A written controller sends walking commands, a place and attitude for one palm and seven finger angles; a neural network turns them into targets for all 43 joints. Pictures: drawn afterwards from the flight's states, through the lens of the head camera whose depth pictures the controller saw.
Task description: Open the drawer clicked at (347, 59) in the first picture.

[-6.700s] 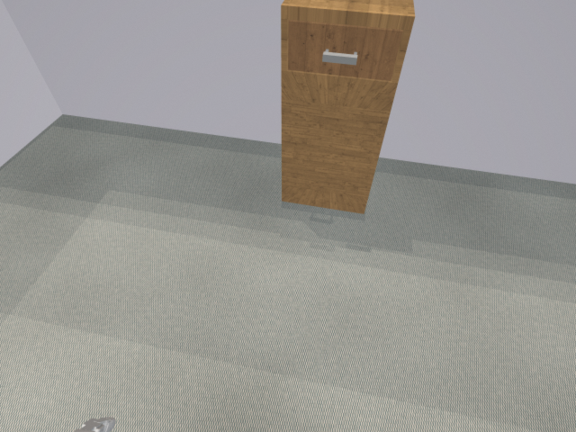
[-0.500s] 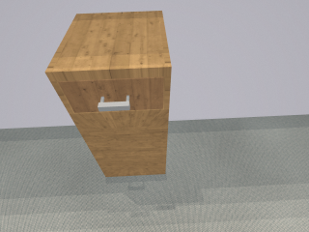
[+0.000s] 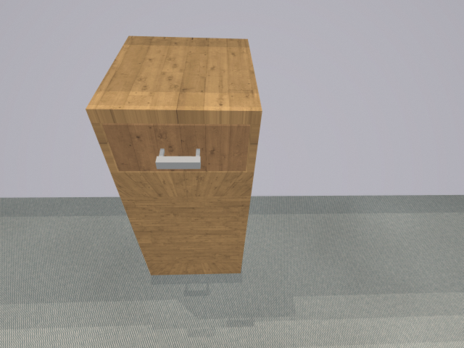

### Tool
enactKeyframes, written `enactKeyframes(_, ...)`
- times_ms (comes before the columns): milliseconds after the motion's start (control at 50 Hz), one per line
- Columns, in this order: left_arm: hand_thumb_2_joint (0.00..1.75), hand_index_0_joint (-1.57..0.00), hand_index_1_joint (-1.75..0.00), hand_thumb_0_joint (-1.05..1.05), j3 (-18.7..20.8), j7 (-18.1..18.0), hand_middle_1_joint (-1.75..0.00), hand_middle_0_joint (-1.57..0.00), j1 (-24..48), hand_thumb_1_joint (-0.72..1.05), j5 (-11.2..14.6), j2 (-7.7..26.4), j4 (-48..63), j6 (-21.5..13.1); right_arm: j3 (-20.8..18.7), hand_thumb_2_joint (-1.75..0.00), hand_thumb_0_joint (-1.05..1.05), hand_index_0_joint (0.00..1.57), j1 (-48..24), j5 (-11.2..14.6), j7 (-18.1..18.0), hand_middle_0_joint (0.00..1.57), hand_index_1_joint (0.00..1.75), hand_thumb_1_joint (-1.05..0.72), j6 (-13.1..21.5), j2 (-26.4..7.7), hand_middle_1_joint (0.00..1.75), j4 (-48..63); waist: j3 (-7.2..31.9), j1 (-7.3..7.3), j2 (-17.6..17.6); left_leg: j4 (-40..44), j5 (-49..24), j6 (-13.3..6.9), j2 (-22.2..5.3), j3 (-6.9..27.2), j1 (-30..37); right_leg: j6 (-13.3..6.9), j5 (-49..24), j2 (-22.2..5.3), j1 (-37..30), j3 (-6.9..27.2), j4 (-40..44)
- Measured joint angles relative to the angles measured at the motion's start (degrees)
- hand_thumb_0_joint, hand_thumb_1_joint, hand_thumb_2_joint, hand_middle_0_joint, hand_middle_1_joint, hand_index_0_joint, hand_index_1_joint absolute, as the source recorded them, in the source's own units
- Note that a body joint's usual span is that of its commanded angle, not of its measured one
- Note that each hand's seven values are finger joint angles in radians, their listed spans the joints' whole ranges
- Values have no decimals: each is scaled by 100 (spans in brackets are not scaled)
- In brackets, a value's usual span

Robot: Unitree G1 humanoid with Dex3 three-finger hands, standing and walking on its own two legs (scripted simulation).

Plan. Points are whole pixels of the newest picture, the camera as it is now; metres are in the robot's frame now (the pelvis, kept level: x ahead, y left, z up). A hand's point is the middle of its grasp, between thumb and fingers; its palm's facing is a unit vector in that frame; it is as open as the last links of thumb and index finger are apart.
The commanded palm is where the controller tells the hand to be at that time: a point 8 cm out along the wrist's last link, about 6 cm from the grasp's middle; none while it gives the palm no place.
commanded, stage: come to a stop and stand still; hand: left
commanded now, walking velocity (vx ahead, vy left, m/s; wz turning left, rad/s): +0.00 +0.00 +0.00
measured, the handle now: (179, 157) +0.56 +0.16 -0.02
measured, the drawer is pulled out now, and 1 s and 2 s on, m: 0.00 0.00 0.00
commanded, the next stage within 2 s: look again from close up in 0.02 s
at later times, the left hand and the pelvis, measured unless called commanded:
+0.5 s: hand out of the picture -0.03 +0.15 -0.18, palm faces +0.03 -0.99 -0.12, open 7.4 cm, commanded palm none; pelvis +0.01 +0.01 +0.00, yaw -1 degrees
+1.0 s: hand (125, 307) +0.20 +0.20 -0.04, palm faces -0.04 -0.42 -0.91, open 7.8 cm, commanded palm +0.14 +0.21 -0.03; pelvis +0.00 +0.01 -0.02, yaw -1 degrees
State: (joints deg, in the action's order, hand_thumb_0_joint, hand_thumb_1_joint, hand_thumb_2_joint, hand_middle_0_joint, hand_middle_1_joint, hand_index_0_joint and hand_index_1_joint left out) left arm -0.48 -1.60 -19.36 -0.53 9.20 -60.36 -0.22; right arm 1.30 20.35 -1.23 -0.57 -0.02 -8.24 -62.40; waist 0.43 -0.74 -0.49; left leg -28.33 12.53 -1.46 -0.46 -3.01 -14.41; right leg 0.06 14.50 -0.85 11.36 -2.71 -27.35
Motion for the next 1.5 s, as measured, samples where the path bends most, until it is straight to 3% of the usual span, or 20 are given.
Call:
enactKeyframes(380, 90, -20, -30, 0, -43, -16, -30, -19, -253, 91, -15, -274, -272, -40, -31, -90, 1, 20, -215, 27, -56, 20, 30, -91, 64, 86, 30, -125, -35, 83, -45, 138, -32, -59, 37, -70, 63, 69, -81, -33, -59, 69, 175)
enactKeyframes(760, 90, -20, -30, 0, -36, -73, -30, -19, -100, 91, -42, -241, -254, -95, -25, -90, 1, 20, -218, 35, -50, 20, 30, -91, 84, 79, 30, -159, -55, 74, -5, 186, -7, -79, 40, -112, 122, 107, -96, -36, -137, 110, 289)
enactKeyframes(780, 90, -20, -30, 1, -213, -102, -30, -19, -344, 91, -173, -189, 659, 301, 33, -90, 2, 20, -131, 120, -92, 20, 30, -92, 99, 29, 30, 97, -116, 96, 7, 109, 31, -84, 37, -134, 92, 101, -72, -38, -85, 133, 196)
enactKeyframes(800, 90, -20, -30, 3, -353, -289, -30, -20, -651, 93, -430, -37, 1677, 567, 73, -90, 2, 20, -2, 198, -199, 20, 30, -93, 325, -27, 30, 337, -143, 156, -12, 72, 62, -87, 54, -195, 92, 15, 19, -58, 15, 187, -1)
enactKeyframes(860, 89, -20, -31, 7, -499, -929, -31, -20, -1219, 95, -843, 484, 3960, 697, -22, -90, 3, 20, 202, 437, -417, 20, 30, -93, 1168, -213, 30, 907, 8, 106, 22, -165, 168, -98, 175, -233, -120, -43, 337, -192, 369, 231, -586)
enactKeyframes(900, 88, -20, -32, 7, -618, -1297, -33, -20, -1141, 93, -1521, 694, 4886, 713, -87, -90, 3, 20, 87, 380, -435, 20, 30, -93, 1476, -426, 30, 1266, 142, -6, 197, -461, 270, -117, 198, -169, -414, 11, 452, -230, 608, 169, -834)
enactKeyframes(940, 87, -20, -34, 6, -734, -1656, -35, -20, -845, 89, -2517, 776, 5395, 682, -169, -90, 3, 20, -157, 230, -353, 20, 30, -92, 1531, -620, 30, 1669, 326, -96, 355, -769, 373, -118, 191, -142, -786, 19, 566, -226, 954, 160, -1115)
enactKeyframes(1000, 85, -20, -37, 4, -801, -2142, -38, -20, -409, 82, -4112, 617, 5656, 522, -313, -90, 2, 20, -666, -37, -115, 20, 30, -92, 1184, -763, 30, 2275, 579, -62, 448, -1137, 518, -95, 115, -239, -1244, -9, 676, -146, 1470, 297, -1498)
enactKeyframes(1040, 83, -20, -40, 3, -806, -2295, -40, -20, -312, 77, -4932, 445, 5699, 339, -368, -90, 2, 20, -1026, -120, 77, 20, 30, -91, 753, -762, 30, 2608, 692, 66, 375, -1294, 602, -69, 38, -366, -1442, -1, 711, -74, 1755, 435, -1705)
enactKeyframes(1080, 81, -21, -43, 2, -855, -2362, -43, -20, -351, 72, -5524, 333, 5735, 158, -390, -90, 2, 20, -1305, -138, 230, 20, 30, -91, 339, -728, 30, 2892, 748, 228, 220, -1411, 667, -25, -13, -447, -1595, -22, 782, -25, 1981, 520, -1901)
enactKeyframes(1140, 78, -22, -47, 1, -910, -2502, -47, -21, -584, 64, -6136, 335, 5788, 19, -392, -90, 2, 20, -1577, -159, 365, 20, 30, -91, -99, -682, 30, 3227, 754, 495, -11, -1602, 756, 53, -73, -440, -1804, -97, 907, 29, 2221, 516, -2147)
enactKeyframes(1200, 75, -23, -51, 0, -862, -2709, -52, -23, -795, 56, -6428, 498, 5803, 105, -379, -90, 1, 20, -1758, -204, 406, 20, 30, -91, -313, -651, 30, 3410, 752, 701, -83, -1838, 867, 128, -124, -307, -2000, -172, 1041, 69, 2352, 386, -2336)
enactKeyframes(1260, 72, -25, -56, 0, -679, -2766, -57, -24, -741, 48, -6355, 732, 5854, 229, -341, -90, 1, 20, -1914, -275, 341, 20, 30, -90, -381, -594, 30, 3396, 722, 785, -16, -2066, 976, 188, -138, -95, -2123, -239, 1182, 77, 2356, 178, -2476)
enactKeyframes(1380, 66, -26, -65, 0, -412, -2333, -66, -26, -58, 34, -5854, 956, 6001, 429, -137, -90, 1, 20, -1968, -288, 167, 20, 30, -90, -364, -411, 30, 3131, 556, 728, 231, -2017, 997, 256, -122, 199, -1920, -309, 1245, 78, 1997, -109, -2311)
enactKeyframes(1500, 61, -27, -74, 0, -408, -1727, -75, -26, 166, 20, -5698, 1016, 6168, 335, 48, -90, 1, 20, -1628, -207, 102, 20, 30, -90, -427, -291, 30, 2898, 462, 602, 284, -1382, 801, 263, -137, 89, -1417, -310, 1047, 118, 1590, 5, -1766)
